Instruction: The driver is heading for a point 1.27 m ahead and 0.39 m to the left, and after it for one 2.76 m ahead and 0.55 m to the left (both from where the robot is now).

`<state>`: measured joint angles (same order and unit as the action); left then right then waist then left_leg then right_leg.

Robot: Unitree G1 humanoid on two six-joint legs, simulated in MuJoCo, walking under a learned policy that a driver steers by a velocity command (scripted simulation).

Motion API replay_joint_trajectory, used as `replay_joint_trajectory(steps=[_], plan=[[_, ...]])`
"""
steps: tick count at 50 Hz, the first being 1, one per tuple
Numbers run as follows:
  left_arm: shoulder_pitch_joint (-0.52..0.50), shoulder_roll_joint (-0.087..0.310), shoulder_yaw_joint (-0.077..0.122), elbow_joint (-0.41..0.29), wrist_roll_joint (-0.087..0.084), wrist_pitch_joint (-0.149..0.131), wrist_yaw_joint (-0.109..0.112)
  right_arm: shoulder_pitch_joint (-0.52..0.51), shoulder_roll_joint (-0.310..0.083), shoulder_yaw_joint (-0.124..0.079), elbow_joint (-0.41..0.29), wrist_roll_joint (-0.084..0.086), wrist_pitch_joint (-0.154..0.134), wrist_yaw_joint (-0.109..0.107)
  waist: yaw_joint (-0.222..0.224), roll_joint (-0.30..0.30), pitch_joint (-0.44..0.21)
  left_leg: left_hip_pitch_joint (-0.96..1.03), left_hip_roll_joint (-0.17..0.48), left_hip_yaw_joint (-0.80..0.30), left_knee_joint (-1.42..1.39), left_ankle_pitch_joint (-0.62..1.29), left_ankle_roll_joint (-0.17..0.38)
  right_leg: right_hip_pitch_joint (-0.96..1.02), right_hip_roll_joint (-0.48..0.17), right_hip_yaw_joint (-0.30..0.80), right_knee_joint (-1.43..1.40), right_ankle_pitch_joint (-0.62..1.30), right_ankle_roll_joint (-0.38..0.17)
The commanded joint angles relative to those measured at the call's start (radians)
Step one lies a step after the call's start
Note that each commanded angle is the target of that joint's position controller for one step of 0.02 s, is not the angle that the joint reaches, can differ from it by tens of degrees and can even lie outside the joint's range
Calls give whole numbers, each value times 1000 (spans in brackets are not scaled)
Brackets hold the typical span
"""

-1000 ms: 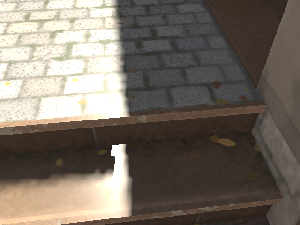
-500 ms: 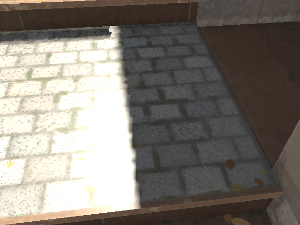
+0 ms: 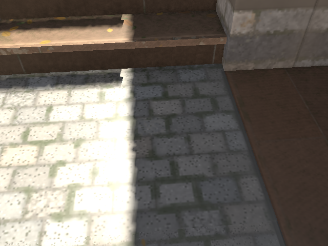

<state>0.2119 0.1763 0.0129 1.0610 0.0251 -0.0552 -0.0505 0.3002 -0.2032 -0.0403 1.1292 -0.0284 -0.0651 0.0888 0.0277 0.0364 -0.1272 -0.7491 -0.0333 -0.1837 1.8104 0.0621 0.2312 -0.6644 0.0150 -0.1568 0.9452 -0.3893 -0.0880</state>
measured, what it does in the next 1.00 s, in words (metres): climbs: left foot 0.17 m higher, then right foot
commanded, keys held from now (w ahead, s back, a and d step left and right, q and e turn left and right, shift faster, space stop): w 0.82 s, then w+q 0.18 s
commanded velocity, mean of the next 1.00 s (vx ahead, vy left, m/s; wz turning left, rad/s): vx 0.50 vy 0.00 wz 0.03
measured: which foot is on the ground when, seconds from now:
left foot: up 0.00-0.36, down 0.38-1.00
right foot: down 0.00-0.46, up 0.48-0.96, down 0.98-1.00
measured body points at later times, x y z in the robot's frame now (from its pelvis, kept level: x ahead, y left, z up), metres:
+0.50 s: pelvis +0.27 +0.04 +0.11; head +0.27 +0.04 +0.56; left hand +0.19 +0.24 -0.04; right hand +0.54 -0.12 +0.05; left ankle +0.33 +0.13 -0.50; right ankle +0.09 -0.09 -0.57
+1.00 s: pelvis +0.47 +0.00 +0.22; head +0.48 -0.01 +0.67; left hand +0.70 +0.21 +0.14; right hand +0.48 -0.23 +0.07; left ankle +0.33 +0.13 -0.50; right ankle +0.58 -0.13 -0.50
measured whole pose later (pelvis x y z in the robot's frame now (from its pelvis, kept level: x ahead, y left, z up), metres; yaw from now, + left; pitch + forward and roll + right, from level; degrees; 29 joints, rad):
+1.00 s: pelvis +0.47 +0.00 +0.22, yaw +2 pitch +4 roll +3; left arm -0.01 0.18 0.05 0.80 0.04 -0.07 -0.04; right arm 0.32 -0.17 -0.07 1.07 -0.03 -0.13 0.07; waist -0.06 -0.03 -0.07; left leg -0.07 -0.01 0.06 0.43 -0.42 0.00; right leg -0.53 -0.08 0.02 0.56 -0.10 -0.02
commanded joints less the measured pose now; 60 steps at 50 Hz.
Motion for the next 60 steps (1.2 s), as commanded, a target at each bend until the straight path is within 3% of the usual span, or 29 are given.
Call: replay_joint_trajectory(steps=[1,4,7,8,10,14,18,20,21,23,24,25,27,29,31,32,35,38,41,46,48,49,50,51,52,53,54,57,60], plan=[[-29,-118,-36,30,13,-34,-12,-49,105,29,-120,-4,17,-26,-114,1,39,-394,63,-36,117,-43,53,211,-208,432,-549,-24,-107],[96,-54,-23,31,55,-35,-11,-133,98,57,-168,11,34,-3,-75,-154,69,-594,68,136,503,-279,23,235,-192,309,-647,2,-140],[216,-77,-46,83,106,-36,-19,-293,110,102,-287,8,20,-32,-65,-65,105,-810,109,115,448,-249,108,295,-204,305,-690,-111,-98],[277,-45,-55,86,127,-41,-32,-380,51,98,-343,9,26,-35,-40,-34,42,-703,150,176,213,-112,92,281,-185,247,-711,-87,-56],[353,-17,-58,69,105,-41,-40,-559,-11,79,-399,30,56,-38,17,-160,99,-618,198,265,17,-209,23,220,-215,203,-855,3,-62],[406,3,-79,51,42,-57,-52,-639,29,86,-416,-31,58,-17,37,-138,108,-451,170,325,-201,-371,-6,347,-251,184,-900,356,-121],[453,136,-23,83,1,-69,-53,-626,105,104,-432,-25,40,20,-18,-199,30,-295,59,389,-549,-556,-27,768,-293,150,-758,1369,-148],[458,173,9,55,14,-89,-48,-415,71,103,-364,-14,27,21,-52,-184,-118,1,61,288,-497,-134,11,764,-260,104,-576,1763,-59],[518,142,11,50,17,-98,-40,-383,18,98,-375,4,30,5,-20,-106,-237,278,62,155,-502,-109,43,542,-221,152,-494,1697,-28],[391,62,8,7,38,-88,-55,-187,-97,48,-326,-14,52,-36,-117,31,-224,564,109,-55,-809,-326,58,197,-128,200,-246,1282,-50],[306,9,16,-29,46,-75,-64,-6,-181,15,-258,-41,53,-46,-177,275,-197,641,258,-416,-1166,-293,148,-36,24,248,178,275,34],[313,51,45,-14,15,-56,-54,65,-213,-18,-224,-39,37,-52,-185,229,-191,513,287,-579,-1307,-407,120,-62,64,459,723,292,33],[267,24,48,-38,-1,-67,-43,-92,-132,-8,-192,-26,-9,-31,-64,16,-5,365,281,-442,-1289,-250,16,-267,105,520,1035,344,-12],[186,-9,15,-84,3,-54,-12,-175,-7,19,-147,-10,-17,-20,20,-149,-37,375,284,-245,-1267,-4,-51,-348,54,478,959,355,-38],[161,28,21,-91,15,-37,10,-203,24,26,-135,-37,-24,-22,79,-96,-56,358,221,-62,-1274,96,-88,-359,-9,416,777,358,-5],[117,14,20,-91,-7,-28,-1,-197,20,15,-130,-42,-25,-26,61,-102,-10,320,155,69,-1337,-108,-127,-335,-37,395,658,363,-18],[39,49,35,-143,49,-36,-11,-128,-15,8,-150,-41,-35,-32,29,-14,6,334,194,62,-1433,47,3,-314,-78,306,607,294,57],[-66,51,31,-208,46,-39,-6,-54,-78,-9,-145,-43,-61,-31,-15,-12,6,504,205,122,-1464,227,16,-348,-134,264,287,467,84],[-152,51,30,-243,34,-10,-14,-35,-97,-18,-146,-20,-73,-18,-47,9,77,395,195,187,-1560,78,12,-59,-134,183,-14,512,101],[-278,70,42,-317,35,-8,11,62,-91,-44,-64,-19,-75,3,-68,34,147,677,288,102,-1554,74,21,-12,-115,197,-345,396,70],[-306,95,58,-346,13,-24,22,72,-87,-55,-60,6,-66,-17,-68,24,110,725,270,81,-1484,117,-13,121,-79,169,-444,362,31],[-252,163,98,-327,8,-35,29,49,-99,-56,-75,8,-67,-23,-29,-40,82,681,220,85,-1378,155,-63,272,-72,178,-454,410,-5],[-121,212,121,-308,5,-53,25,66,-37,-44,-123,25,-77,-36,-21,-86,-98,537,112,162,-1215,88,-131,631,-150,187,-351,597,-121],[89,198,111,-272,1,-61,20,105,34,-16,-175,22,-94,-46,52,-292,-285,194,-23,193,-982,-363,-184,1043,-371,529,-480,413,-296],[247,154,105,-209,5,-56,30,-27,-15,-27,-214,13,-82,-36,138,-351,-226,1,-44,190,-813,-686,-184,1054,-423,717,-661,73,-254],[218,163,111,-188,11,-65,41,-111,-21,-44,-223,15,-67,-38,135,-276,-41,-94,26,155,-636,-608,-147,883,-377,634,-699,-127,-142],[142,148,104,-202,3,-63,52,-74,-41,-54,-200,16,-64,-48,87,-234,31,-68,74,146,-586,-548,-131,721,-376,553,-717,-104,-109],[15,31,69,-237,-2,-54,49,-22,29,-41,-186,-12,-59,-56,-15,-129,71,56,140,117,-580,-399,-125,527,-350,359,-794,185,-128],[29,35,83,-251,42,-60,61,-23,37,-32,-191,18,-56,-19,-3,-71,76,16,169,104,-570,-282,-147,541,-348,223,-840,257,-144]])
Keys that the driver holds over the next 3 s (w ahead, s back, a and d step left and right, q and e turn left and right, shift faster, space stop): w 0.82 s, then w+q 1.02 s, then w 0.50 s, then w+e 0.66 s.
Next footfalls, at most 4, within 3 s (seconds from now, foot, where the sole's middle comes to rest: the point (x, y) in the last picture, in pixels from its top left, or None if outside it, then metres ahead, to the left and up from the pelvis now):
0.38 left None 0.37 0.13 -0.54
0.98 right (215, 201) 0.63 -0.13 -0.54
1.58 left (114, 167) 0.77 0.26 -0.54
2.08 right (115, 109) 1.10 0.30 -0.54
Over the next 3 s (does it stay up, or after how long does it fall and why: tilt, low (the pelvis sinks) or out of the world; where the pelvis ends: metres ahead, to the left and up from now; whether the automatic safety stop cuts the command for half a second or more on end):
stays up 1.19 0.46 0.24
